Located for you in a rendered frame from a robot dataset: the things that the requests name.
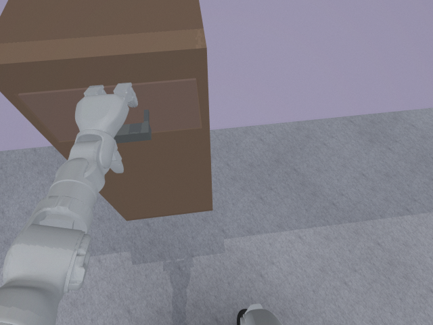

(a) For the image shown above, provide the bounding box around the robot left upper arm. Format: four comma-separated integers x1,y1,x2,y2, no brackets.
0,224,91,325

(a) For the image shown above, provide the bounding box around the handle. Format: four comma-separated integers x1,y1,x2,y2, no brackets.
114,110,152,144

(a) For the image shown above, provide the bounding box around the drawer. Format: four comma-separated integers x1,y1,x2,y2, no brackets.
18,78,200,141

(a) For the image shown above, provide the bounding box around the right robot shin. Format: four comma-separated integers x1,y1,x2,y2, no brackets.
245,304,262,314

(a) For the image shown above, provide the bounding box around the right robot thigh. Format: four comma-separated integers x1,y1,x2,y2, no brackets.
240,309,283,325

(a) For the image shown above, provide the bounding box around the left robot forearm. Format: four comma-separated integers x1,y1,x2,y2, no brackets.
3,129,115,283

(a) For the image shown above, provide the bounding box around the left robot hand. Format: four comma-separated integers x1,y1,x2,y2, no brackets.
75,83,138,173

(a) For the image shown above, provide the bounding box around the cabinet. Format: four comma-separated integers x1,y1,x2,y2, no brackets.
0,0,213,221

